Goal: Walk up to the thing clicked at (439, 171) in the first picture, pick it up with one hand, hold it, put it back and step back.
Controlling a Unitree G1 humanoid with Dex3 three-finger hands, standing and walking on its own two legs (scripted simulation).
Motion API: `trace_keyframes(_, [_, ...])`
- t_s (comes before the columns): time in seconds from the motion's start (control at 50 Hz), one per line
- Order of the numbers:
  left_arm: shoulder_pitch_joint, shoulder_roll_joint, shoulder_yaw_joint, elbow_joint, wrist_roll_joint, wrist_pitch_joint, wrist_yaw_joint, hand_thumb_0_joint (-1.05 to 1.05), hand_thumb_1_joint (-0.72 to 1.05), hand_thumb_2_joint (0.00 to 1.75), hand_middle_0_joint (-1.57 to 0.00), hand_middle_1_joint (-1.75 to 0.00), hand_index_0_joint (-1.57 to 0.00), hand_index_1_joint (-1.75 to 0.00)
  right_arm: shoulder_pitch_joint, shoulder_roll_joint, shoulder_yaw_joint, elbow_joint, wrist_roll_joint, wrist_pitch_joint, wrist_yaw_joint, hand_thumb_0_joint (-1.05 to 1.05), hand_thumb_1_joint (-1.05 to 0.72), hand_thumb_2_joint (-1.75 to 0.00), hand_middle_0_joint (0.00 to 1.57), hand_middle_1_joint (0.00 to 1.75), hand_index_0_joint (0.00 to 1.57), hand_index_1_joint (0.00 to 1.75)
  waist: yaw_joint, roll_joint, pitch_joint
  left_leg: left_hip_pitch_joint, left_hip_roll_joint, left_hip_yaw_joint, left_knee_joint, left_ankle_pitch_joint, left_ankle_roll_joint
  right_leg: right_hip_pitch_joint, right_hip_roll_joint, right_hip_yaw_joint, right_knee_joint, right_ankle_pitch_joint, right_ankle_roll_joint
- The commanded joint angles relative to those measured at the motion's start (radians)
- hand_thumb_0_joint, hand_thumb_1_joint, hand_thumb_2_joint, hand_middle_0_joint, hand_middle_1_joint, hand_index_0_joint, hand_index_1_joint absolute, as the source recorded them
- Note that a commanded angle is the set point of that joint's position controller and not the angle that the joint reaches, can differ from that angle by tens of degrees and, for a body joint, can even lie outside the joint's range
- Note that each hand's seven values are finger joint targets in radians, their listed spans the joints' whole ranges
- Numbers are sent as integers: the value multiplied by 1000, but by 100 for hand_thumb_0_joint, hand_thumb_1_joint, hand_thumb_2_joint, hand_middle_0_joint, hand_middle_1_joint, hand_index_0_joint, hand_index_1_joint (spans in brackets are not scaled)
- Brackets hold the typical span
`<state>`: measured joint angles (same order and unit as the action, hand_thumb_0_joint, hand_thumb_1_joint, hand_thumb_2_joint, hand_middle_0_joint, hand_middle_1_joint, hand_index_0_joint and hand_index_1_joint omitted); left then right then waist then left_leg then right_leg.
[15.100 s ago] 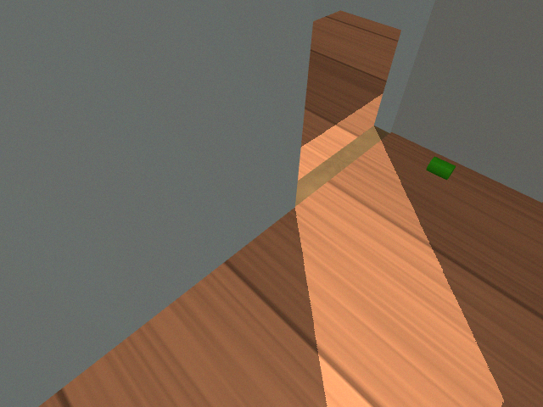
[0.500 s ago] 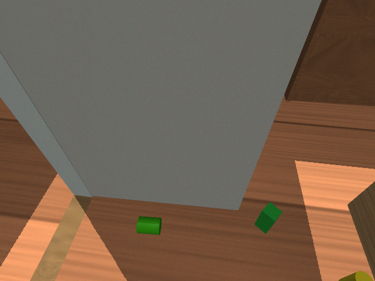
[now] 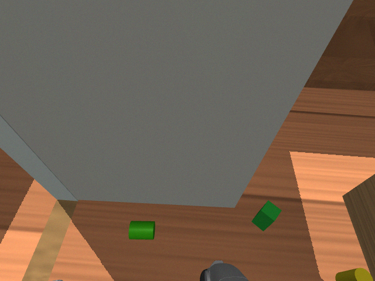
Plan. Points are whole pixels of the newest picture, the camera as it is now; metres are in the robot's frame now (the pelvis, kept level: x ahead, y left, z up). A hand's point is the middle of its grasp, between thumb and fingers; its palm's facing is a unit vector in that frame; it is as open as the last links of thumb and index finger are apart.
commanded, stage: walk up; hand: left
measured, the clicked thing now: (142, 230) +0.41 +0.21 -0.73
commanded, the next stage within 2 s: none
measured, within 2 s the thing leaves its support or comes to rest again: neither
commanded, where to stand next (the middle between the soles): +0.03 -0.03 m, yaw -1 degrees
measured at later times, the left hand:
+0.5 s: hand (79, 274) +0.16 +0.26 -0.18, palm faces +0.00 -0.95 -0.32, open 7.3 cm
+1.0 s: hand out of the picture +0.02 +0.25 -0.14, palm faces -0.05 -0.91 -0.41, open 7.3 cm
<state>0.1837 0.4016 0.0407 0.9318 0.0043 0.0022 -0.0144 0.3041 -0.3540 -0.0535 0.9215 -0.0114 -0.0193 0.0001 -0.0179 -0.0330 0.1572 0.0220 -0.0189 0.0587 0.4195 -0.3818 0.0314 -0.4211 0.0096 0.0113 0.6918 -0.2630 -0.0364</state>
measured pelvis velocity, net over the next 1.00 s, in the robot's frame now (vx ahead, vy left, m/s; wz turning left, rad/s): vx -0.02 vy -0.02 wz -0.08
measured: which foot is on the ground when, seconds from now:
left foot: down 0.00-0.10, up 0.12-0.42, down 0.44-0.90, up 0.92-1.00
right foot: up 0.00-0.04, down 0.06-0.48, up 0.50-0.84, down 0.86-1.00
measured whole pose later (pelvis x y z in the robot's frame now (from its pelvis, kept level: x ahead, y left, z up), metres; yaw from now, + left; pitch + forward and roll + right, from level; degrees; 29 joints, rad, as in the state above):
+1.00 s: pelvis -0.02 -0.02 +0.00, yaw -4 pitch -3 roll +0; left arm 0.31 0.36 0.04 0.96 0.03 -0.02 -0.01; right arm 0.24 -0.40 -0.04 0.89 -0.01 0.03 0.03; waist 0.04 0.06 0.03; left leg -0.37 0.00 -0.04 0.88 -0.45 0.02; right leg -0.15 0.00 0.04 0.57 -0.37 -0.02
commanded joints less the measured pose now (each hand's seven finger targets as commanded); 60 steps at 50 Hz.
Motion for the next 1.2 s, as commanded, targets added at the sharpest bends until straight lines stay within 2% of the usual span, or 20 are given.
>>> trace_keyframes(0.0, [6, 120, 41, -46, 6, -11, 13, 0, 90, 90, -20, -30, -20, -30, -69, -237, -56, -104, 25, -7, -29, 0, -90, -90, 20, 30, 20, 30, 21, 156, -107, -158, 178, -59, 101, 804, 67, 252, 25, -72, -148, 194, -21])
trace_keyframes(0.04, [85, 192, 67, -31, 10, -14, 19, 0, 90, 90, -20, -30, -20, -30, -55, -204, -38, -116, 45, -4, -29, 0, -90, -90, 20, 30, 20, 30, 81, 8, -203, -283, 103, -40, 334, 592, 21, 488, -44, 22, -209, 536, -74])
trace_keyframes(0.06, [121, 252, 86, -38, 11, -15, 28, 0, 90, 90, -20, -30, -20, -30, -16, -162, -25, -117, 54, 1, -32, 0, -90, -90, 20, 30, 20, 30, 101, -203, -270, -373, -27, -11, 631, 130, -14, 552, -271, 307, -279, 771, -188])
trace_keyframes(0.1, [-7, 236, 69, -100, 2, -15, 38, 0, 90, 90, -20, -30, -20, -30, 74, -205, -35, -69, 35, 39, -53, 0, -90, -90, 20, 30, 20, 30, 43, -145, -257, -286, 0, -159, 732, -312, -14, 315, -405, 502, -319, 518, -311])
trace_keyframes(0.18, [-121, 171, 61, -139, 16, 17, 37, 0, 90, 90, -20, -30, -20, -30, 73, -220, -38, -34, 27, 50, -42, 0, -90, -90, 20, 30, 20, 30, 3, -109, -183, -331, -17, -136, 747, -204, -21, 160, -222, 204, -341, 229, -196])
trace_keyframes(0.3, [-90, 180, 79, -182, 42, 41, 29, 0, 90, 90, -20, -30, -20, -30, 56, -204, -34, -53, 13, 35, -57, 0, -90, -90, 20, 30, 20, 30, 49, -153, -231, -401, 10, -60, 478, -145, -50, 268, -234, 171, -243, 461, -229])
trace_keyframes(0.4, [-182, 181, 68, -223, 18, 71, 14, 0, 90, 90, -20, -30, -20, -30, 120, -210, -57, -41, -20, 22, -49, 0, -90, -90, 20, 30, 20, 30, -24, -103, -226, -206, 9, -30, 204, 110, -12, 23, -233, 182, -152, 161, -149])
trace_keyframes(0.42, [-177, 147, 56, -227, 13, 78, 12, 0, 90, 90, -20, -30, -20, -30, 94, -238, -66, -58, -35, 17, -47, 0, -90, -90, 20, 30, 20, 30, -26, -28, -189, -203, 68, -134, 125, 103, 8, -65, -186, 174, -70, 37, -104])
trace_keyframes(0.46, [-118, 150, 68, -207, 13, 87, 23, 0, 90, 90, -20, -30, -20, -30, -45, -400, -98, -135, -39, 8, -46, 0, -90, -90, 20, 30, 20, 30, -6, 270, -124, -431, 449, -630, -155, 152, 197, -78, 93, 123, 411, -356, 4])
trace_keyframes(0.48, [-108, 200, 86, -194, 19, 88, 29, 0, 90, 90, -20, -30, -20, -30, -99, -425, -106, -151, -37, 4, -47, 0, -90, -90, 20, 30, 20, 30, -7, 269, -96, -537, 486, -699, -183, 117, 261, -33, 93, 205, 559, -370, 6])
trace_keyframes(0.54, [-18, 195, 90, -139, 2, 86, 13, 0, 90, 90, -20, -30, -20, -30, -160, -293, -73, -162, -29, -8, -61, 0, -90, -90, 20, 30, 20, 30, 65, 117, -84, -396, 258, -332, -75, 197, 134, -130, 106, 243, 637, -174, 11])
trace_keyframes(0.58, [36, 190, 84, -127, 1, 76, 5, 0, 90, 90, -20, -30, -20, -30, -110, -276, -69, -147, -16, -15, -54, 0, -90, -90, 20, 30, 20, 30, 54, 146, -161, -195, 216, -275, -43, 170, 81, -175, 112, 215, 566, -119, 31])
trace_keyframes(0.7, [-37, 181, 49, -118, 4, 10, 15, 0, 90, 90, -20, -30, -20, -30, 3, -281, -72, -131, -36, -14, -28, 0, -90, -90, 20, 30, 20, 30, -61, 239, -230, 37, 236, -241, -4, 216, 153, -97, 23, 95, 148, -223, 86])
trace_keyframes(0.82, [162, 148, 47, 15, 15, -25, 21, 0, 90, 90, -20, -30, -20, -30, -145, -289, -50, -161, -22, 21, 2, 0, -90, -90, 20, 30, 20, 30, 48, 208, -129, -345, 220, -161, 85, 63, 133, 291, 20, -39, -310, -83, 18])
trace_keyframes(0.86, [147, 228, 68, 7, 38, -40, 28, 0, 90, 90, -20, -30, -20, -30, -134, -189, -19, -172, 6, 21, 5, 0, -90, -90, 20, 30, 20, 30, 41, -86, -124, -475, 113, -87, 304, 31, 24, 310, -170, 330, -412, -146, -55])
trace_keyframes(0.9, [82, 367, 97, -49, 47, -46, 18, 0, 90, 90, -20, -30, -20, -30, -173, -270, -56, -170, -8, 20, 3, 0, -90, -90, 20, 30, 20, 30, 75, -172, 20, -554, 25, -158, 558, -193, -5, 103, -383, 643, -531, -601, -229])
trace_keyframes(0.98, [33, 227, 70, -70, 25, -62, 20, 0, 90, 90, -20, -30, -20, -30, -104, -230, -41, -103, 5, -5, 12, 0, -90, -90, 20, 30, 20, 30, 29, -162, 24, -565, 45, -158, 426, -41, -18, 248, -218, 285, -443, -122, -139])
trace_keyframes(1.12, [32, 219, 59, -118, 8, -41, 15, 0, 90, 90, -20, -30, -20, -30, -53, -188, -40, -73, -1, -35, 6, 0, -90, -90, 20, 30, 20, 30, 13, -153, -119, -244, -11, -4, 54, 183, -21, 233, -176, 83, -192, 429, -99])
trace_keyframes(1.16, [42, 143, 33, -143, -9, -35, 17, 0, 90, 90, -20, -30, -20, -30, 55, -255, -64, -41, -12, -47, -9, 0, -90, -90, 20, 30, 20, 30, -33, 46, -246, -6, 109, -182, -55, 400, 25, 132, -93, 26, 72, 289, -18])
trace_keyframes(1.18, [68, 85, 17, -147, -21, -30, 21, 0, 90, 90, -20, -30, -20, -30, 49, -298, -69, -57, -20, -56, -16, 0, -90, -90, 20, 30, 20, 30, -15, 198, -288, 80, 316, -485, -81, 515, 94, -10, 14, 4, 188, -127, 25])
